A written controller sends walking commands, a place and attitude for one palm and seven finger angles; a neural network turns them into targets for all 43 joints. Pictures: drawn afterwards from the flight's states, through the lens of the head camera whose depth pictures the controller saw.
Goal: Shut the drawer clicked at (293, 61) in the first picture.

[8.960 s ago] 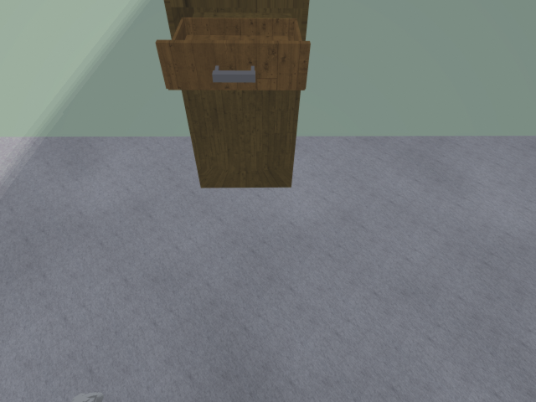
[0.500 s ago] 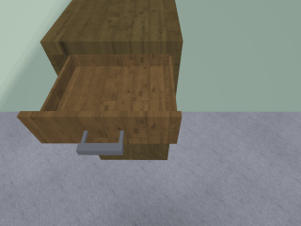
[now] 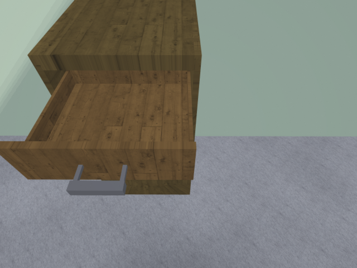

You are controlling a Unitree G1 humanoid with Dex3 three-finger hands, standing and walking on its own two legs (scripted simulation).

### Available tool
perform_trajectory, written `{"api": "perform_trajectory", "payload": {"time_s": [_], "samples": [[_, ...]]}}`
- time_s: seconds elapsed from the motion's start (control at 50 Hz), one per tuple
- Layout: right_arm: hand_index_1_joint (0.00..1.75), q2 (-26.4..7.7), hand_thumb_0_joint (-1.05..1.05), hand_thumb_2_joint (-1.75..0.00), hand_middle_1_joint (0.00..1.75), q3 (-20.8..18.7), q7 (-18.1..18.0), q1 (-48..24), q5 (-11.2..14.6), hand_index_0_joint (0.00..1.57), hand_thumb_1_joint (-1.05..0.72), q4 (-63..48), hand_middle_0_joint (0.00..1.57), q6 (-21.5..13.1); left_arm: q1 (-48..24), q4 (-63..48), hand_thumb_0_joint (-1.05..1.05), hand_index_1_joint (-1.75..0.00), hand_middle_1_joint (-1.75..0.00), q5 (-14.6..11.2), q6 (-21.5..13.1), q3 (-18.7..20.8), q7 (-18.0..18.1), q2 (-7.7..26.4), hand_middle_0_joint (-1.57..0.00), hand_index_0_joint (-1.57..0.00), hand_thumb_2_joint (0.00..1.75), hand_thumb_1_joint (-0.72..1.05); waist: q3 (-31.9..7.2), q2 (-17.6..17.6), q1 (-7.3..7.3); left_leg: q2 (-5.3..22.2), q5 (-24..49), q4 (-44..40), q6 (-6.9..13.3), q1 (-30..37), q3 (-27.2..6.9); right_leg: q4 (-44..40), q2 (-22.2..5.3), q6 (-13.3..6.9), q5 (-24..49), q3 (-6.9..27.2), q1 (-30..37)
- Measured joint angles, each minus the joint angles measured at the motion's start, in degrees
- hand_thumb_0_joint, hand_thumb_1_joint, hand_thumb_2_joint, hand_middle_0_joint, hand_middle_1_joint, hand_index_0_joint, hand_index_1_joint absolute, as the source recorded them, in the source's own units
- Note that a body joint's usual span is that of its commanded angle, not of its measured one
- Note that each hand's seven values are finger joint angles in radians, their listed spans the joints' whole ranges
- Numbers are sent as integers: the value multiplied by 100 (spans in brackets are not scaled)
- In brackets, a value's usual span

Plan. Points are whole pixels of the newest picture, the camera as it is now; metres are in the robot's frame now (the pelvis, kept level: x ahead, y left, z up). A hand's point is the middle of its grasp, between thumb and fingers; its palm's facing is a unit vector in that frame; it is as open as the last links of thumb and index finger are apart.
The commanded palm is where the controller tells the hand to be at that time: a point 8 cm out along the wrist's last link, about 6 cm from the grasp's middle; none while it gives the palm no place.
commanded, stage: look again from close up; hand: left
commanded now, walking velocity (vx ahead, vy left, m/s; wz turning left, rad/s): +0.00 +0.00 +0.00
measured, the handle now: (99, 178) +0.30 +0.20 +0.03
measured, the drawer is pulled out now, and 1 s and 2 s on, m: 0.28 0.28 0.28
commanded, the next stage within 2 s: raise the hand and make a fist in 0.08 s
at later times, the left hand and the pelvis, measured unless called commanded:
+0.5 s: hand (109, 259) +0.15 +0.15 -0.02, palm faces +0.10 -0.99 -0.03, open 6.9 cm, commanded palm +0.10 +0.22 -0.03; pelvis -0.04 -0.02 -0.04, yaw +3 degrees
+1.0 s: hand (88, 262) +0.13 +0.18 +0.03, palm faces +0.06 -1.00 -0.05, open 3.9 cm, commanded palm +0.09 +0.22 +0.04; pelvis -0.06 +0.00 -0.04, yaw +3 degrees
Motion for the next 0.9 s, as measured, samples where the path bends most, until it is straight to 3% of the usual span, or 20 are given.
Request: {"api": "perform_trajectory", "payload": {"time_s": [0.2,0.22,0.24,0.3,0.34,0.4,0.42,0.48,0.52,0.56,0.64,0.72,0.82,0.9], "samples": [[30,-16,0,-90,30,-12,-12,-67,13,20,-92,15,19,33,48,27,0,-30,-30,14,-66,10,46,-22,-20,-21,90,91,-41,19,6,139,-33,106,-104,-43,-69,-142,132,-89,12,-78,97],[30,-39,0,-90,30,7,-39,18,87,20,-92,-228,19,-34,341,-852,1,-30,-30,-205,278,68,84,-6,-20,-21,90,92,-26,26,14,149,-68,203,-49,-112,-129,-113,153,-93,17,-79,52],[30,-65,1,-90,30,11,-124,168,116,20,-91,-503,20,-286,710,-1927,2,-31,-30,-351,373,140,136,39,-20,-21,90,93,-39,25,64,139,-99,130,-74,-79,-159,-18,158,-108,-6,-58,-14],[30,-185,1,-90,30,-113,-254,406,222,20,-91,-1122,20,-1038,1278,-4273,3,-32,-32,-680,-15,172,384,114,-22,-23,90,94,-230,64,-28,-20,-73,215,-123,-284,-303,342,-6,-101,-203,-195,-256],[30,-326,1,-90,30,-212,-237,314,154,20,-91,-1467,20,-1281,1181,-5116,3,-34,-34,-807,-458,325,253,37,-23,-24,90,94,-414,179,-131,-57,-143,579,-95,-704,-439,605,-59,-92,-320,-327,-570],[30,-466,1,-90,30,-331,-120,-36,88,20,-91,-1931,20,-1399,916,-5614,2,-38,-38,-1001,-1480,584,-282,-115,-27,-27,90,93,-718,194,-151,-45,-284,1153,-99,-1401,-453,1220,-81,-101,-475,-323,-1289],[30,-493,1,-90,30,-357,-62,-170,82,20,-91,-2091,20,-1415,851,-5529,1,-39,-39,-1108,-1670,682,-472,-174,-28,-26,90,93,-809,155,-141,-35,-340,1366,-110,-1656,-440,1467,-81,-113,-541,-292,-1571],[30,-560,1,-90,30,-436,79,-507,81,20,-90,-2596,20,-1477,905,-5220,0,-41,-45,-1282,-2517,810,-1309,-209,-33,-26,90,92,-943,-12,-77,16,-581,2078,-161,-2406,-427,2239,-60,-172,-777,-237,-2368],[30,-604,1,-90,30,-501,104,-618,80,20,-90,-2899,19,-1497,1145,-5410,0,-45,-49,-1291,-2935,760,-1712,-148,-37,-29,90,91,-955,-90,10,47,-714,2506,-198,-2763,-458,2643,-48,-220,-915,-256,-2704],[30,-630,1,-90,30,-522,65,-680,114,20,-90,-3110,19,-1467,1398,-5719,1,-50,-53,-1351,-3143,724,-1862,-96,-41,-35,90,91,-950,-105,84,57,-807,2836,-191,-2991,-532,2918,-48,-240,-1012,-321,-2876],[30,-612,1,-90,30,-387,-81,-681,209,20,-90,-3298,19,-1388,1427,-6103,1,-60,-61,-1520,-3069,747,-1785,-17,-49,-46,90,90,-875,-9,198,61,-876,3220,-156,-3234,-750,3137,-41,-251,-1070,-527,-2959],[30,-459,1,-90,30,-92,-188,-508,254,20,-90,-3302,19,-1380,1024,-6291,1,-69,-70,-1514,-2609,661,-1767,172,-57,-56,90,89,-798,115,224,73,-823,3262,-127,-3251,-884,3045,-12,-243,-974,-656,-2874],[30,-197,1,-90,30,220,-207,-156,270,21,-90,-3157,20,-1367,678,-6422,1,-81,-81,-1511,-1932,605,-1775,331,-67,-67,90,89,-780,208,63,95,-685,2949,-105,-2966,-832,2673,22,-189,-773,-605,-2593],[30,-122,1,-90,30,242,-167,134,258,21,-90,-3056,20,-1363,841,-6660,1,-90,-89,-1508,-1584,693,-1543,273,-75,-75,90,89,-791,222,-74,90,-600,2637,-60,-2676,-683,2380,19,-120,-642,-464,-2367]]}}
